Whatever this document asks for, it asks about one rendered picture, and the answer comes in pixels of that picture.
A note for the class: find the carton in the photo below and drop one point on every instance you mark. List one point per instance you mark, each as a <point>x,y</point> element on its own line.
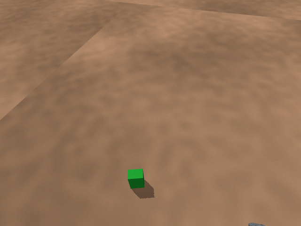
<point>136,178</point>

